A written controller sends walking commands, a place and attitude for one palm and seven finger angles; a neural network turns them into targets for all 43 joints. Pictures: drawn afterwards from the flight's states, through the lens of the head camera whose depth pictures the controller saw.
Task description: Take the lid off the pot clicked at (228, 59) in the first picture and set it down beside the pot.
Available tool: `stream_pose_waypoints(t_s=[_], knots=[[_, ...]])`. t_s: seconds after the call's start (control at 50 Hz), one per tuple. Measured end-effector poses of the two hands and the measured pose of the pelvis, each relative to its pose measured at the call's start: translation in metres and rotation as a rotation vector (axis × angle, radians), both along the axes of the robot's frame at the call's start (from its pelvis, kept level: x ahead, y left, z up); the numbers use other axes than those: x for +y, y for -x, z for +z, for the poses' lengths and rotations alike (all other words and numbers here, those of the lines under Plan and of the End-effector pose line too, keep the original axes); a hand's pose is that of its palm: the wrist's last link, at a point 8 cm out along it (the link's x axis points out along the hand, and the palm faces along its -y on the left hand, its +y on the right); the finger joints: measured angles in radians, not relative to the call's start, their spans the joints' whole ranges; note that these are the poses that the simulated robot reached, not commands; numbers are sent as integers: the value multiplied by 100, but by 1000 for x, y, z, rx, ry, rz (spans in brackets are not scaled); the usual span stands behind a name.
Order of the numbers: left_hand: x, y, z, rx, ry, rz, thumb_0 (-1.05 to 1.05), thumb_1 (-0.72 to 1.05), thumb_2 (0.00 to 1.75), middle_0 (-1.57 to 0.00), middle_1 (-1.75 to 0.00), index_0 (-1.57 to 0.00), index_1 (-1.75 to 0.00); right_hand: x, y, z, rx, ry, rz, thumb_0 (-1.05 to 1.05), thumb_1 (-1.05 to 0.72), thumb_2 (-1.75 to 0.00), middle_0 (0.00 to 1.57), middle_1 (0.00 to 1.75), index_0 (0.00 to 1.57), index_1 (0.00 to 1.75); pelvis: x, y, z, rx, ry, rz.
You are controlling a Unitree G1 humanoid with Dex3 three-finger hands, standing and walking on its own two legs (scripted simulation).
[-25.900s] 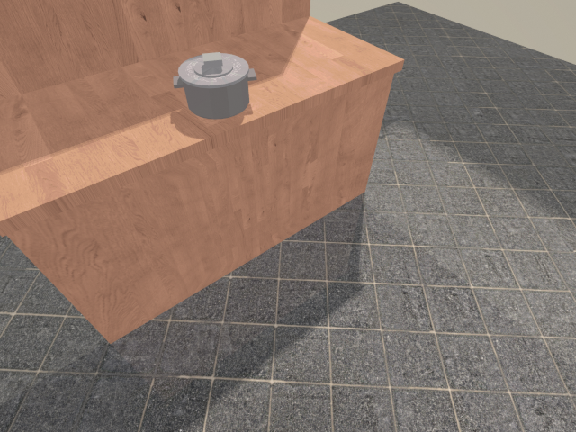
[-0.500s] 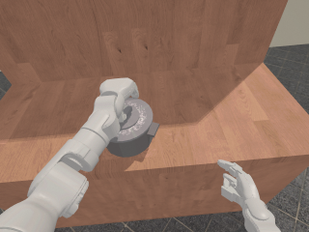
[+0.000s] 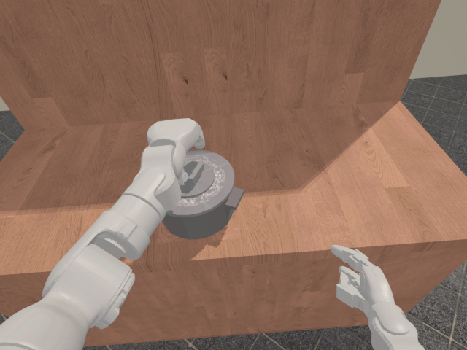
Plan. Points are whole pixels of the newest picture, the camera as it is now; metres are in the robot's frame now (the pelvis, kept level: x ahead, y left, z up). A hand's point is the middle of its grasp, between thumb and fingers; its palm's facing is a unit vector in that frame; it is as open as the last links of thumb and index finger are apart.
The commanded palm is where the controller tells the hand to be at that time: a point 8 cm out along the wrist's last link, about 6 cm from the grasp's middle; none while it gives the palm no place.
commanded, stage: move the open hand above the knob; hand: left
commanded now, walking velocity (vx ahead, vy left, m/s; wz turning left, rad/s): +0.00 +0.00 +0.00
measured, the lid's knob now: (188, 171) +0.46 +0.11 +0.05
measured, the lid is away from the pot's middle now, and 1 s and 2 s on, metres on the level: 0.00 0.00 0.00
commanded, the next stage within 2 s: lower the open fingers around the knob in 0.16 s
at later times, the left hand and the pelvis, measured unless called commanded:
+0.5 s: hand (184, 167) +0.43 +0.10 +0.10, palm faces -0.26 -0.07 -0.96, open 10.1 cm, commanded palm +0.41 +0.10 +0.16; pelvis +0.00 +0.00 +0.00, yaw +0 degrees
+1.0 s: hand (185, 175) +0.42 +0.10 +0.09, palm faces -0.22 -0.06 -0.97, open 10.1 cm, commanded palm +0.40 +0.10 +0.13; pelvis +0.00 +0.00 +0.00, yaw -1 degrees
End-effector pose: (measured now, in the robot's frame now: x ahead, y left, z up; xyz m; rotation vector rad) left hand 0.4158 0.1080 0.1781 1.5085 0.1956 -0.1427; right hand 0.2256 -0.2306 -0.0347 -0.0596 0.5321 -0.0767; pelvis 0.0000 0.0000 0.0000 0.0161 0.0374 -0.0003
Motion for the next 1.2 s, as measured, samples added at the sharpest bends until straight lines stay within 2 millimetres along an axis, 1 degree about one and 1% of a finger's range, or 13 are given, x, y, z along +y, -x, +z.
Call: stream_pose_waypoints(t_s=[0.1,0.3,0.4,0.48,0.66,0.84,1.02,1.2], knots=[[-8,6,-3,9,7,-40,0,-31,147,-84,-8,-85,-8,1,1,0,-2,4,-2,2,-91,-90,19,30,37,41,2,2,0,-6,0,3],[-9,-4,3,-13,3,-8,0,-31,147,-84,-8,-85,-8,6,3,0,-10,-1,-10,2,-91,-90,19,30,33,39,3,4,0,2,-3,-6],[-6,-5,-6,28,9,12,0,-31,147,-84,-8,-85,-8,5,2,0,-6,5,-5,2,-91,-90,19,30,34,39,3,2,0,6,-1,-8],[-5,-4,-14,48,15,-7,0,-31,147,-84,-8,-85,-8,5,2,0,-4,11,-5,2,-91,-90,19,30,35,40,3,0,0,6,1,-6],[-3,-2,-25,34,1,-36,0,-31,147,-84,-8,-85,-8,3,1,0,1,12,-14,2,-91,-90,19,30,37,41,4,-2,0,16,5,-6],[-4,2,-28,8,11,-17,0,-31,147,-82,-7,-85,-8,1,0,0,7,3,-18,2,-91,-90,19,30,39,43,6,-3,-1,20,5,-8],[-5,7,-32,5,-2,-6,0,-31,147,-77,-5,-85,-8,2,0,2,16,3,-14,2,-91,-90,19,30,37,41,5,1,-2,20,4,-9],[-3,8,-35,13,2,6,0,-31,147,-75,-4,-81,-7,5,2,2,14,5,-12,2,-91,-90,19,30,35,40,3,5,-3,24,4,-11]])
